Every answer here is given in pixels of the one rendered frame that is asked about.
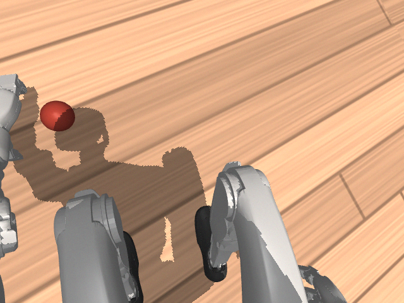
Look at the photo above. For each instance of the right robot foot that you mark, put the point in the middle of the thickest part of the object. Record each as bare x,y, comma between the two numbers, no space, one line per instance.
203,236

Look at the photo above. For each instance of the left robot foot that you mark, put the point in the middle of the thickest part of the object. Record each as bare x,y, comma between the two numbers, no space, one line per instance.
133,267

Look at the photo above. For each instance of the left robot hand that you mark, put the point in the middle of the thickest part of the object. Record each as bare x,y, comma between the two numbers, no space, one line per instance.
10,106

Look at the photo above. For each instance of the left robot arm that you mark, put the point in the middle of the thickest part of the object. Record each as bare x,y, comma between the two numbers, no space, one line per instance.
8,229

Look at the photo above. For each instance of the ball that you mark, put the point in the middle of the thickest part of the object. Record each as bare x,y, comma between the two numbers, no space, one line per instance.
57,116

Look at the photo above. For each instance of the right robot hand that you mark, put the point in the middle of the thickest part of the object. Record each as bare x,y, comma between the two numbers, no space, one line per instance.
324,290

